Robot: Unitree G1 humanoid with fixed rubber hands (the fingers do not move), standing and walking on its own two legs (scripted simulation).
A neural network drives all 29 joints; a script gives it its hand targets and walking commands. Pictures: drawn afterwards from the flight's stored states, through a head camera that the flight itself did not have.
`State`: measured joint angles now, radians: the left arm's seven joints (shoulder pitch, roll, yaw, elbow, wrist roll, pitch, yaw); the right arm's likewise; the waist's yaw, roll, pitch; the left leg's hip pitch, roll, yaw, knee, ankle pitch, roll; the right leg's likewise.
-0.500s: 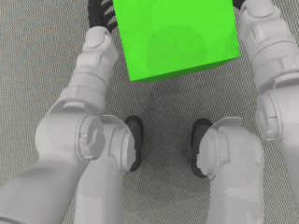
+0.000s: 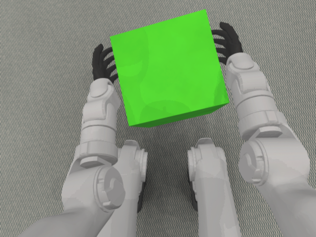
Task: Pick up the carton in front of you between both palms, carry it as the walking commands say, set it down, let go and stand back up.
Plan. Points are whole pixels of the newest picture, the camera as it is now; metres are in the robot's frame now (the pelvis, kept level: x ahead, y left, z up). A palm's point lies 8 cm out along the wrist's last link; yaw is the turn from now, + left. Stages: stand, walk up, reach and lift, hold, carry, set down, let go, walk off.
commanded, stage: reach and lift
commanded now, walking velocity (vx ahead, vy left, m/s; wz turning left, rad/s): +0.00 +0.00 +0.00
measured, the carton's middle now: (170, 82) +0.48 -0.03 -0.15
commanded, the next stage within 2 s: none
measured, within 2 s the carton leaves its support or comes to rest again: neither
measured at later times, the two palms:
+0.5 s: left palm (65, 59) +0.45 +0.13 +0.08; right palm (260, 41) +0.47 -0.17 +0.07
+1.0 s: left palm out of the picture +0.43 +0.14 +0.25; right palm out of the picture +0.42 -0.16 +0.24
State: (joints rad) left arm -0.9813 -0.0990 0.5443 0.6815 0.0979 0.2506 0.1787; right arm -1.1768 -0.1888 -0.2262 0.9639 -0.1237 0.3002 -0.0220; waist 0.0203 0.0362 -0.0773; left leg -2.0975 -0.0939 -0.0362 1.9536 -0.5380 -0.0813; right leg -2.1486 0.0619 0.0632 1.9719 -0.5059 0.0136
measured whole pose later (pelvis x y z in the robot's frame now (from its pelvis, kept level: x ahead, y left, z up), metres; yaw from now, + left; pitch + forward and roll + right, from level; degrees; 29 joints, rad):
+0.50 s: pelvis +0.03 +0.01 +0.12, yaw -2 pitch +37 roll +2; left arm -0.70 -0.16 0.45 0.53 0.12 0.30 0.15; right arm -0.80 -0.05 -0.29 0.70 -0.16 0.34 0.00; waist 0.02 0.03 -0.23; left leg -1.69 -0.08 -0.05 1.57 -0.53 -0.04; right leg -1.72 0.05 0.06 1.57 -0.50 0.02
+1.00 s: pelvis +0.09 +0.01 +0.27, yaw -3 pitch +21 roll +0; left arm -0.40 -0.18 0.37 0.52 0.19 0.30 0.08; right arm -0.42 0.09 -0.30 0.56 -0.21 0.34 -0.02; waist 0.01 0.02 -0.20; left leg -0.94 -0.05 -0.08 1.01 -0.42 -0.02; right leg -0.96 0.04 0.06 1.00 -0.40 0.01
